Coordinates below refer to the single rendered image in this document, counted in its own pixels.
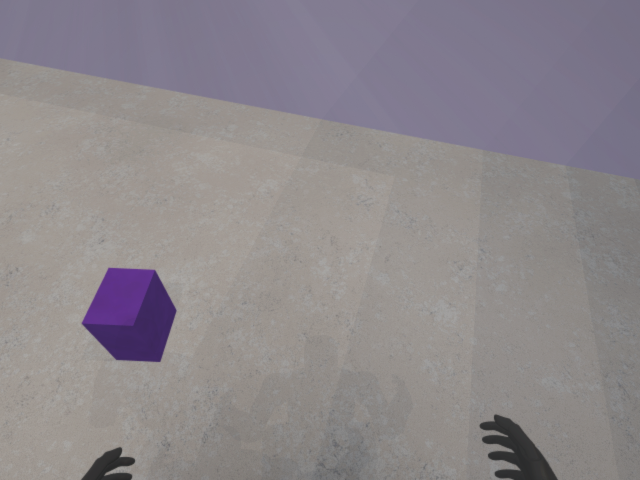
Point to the carton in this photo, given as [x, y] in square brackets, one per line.
[131, 315]

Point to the left robot hand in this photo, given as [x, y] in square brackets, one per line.
[109, 461]

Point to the right robot hand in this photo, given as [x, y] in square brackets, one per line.
[526, 455]

